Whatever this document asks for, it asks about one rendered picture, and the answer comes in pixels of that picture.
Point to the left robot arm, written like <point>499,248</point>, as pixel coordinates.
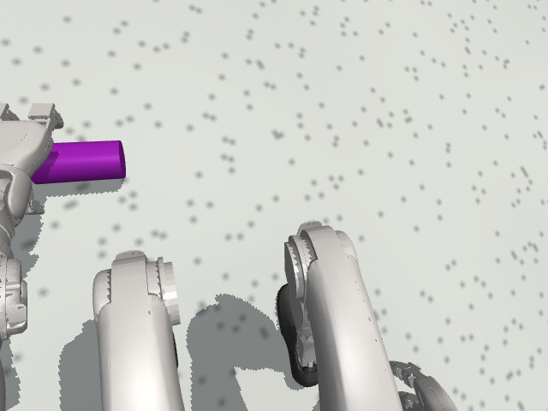
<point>15,189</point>

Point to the right robot hand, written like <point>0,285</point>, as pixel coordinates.
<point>430,396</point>

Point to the right robot foot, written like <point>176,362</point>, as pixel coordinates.
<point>304,376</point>

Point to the bottle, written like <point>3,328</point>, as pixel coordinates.
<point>82,161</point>

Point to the left robot hand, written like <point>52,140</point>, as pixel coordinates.
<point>26,145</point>

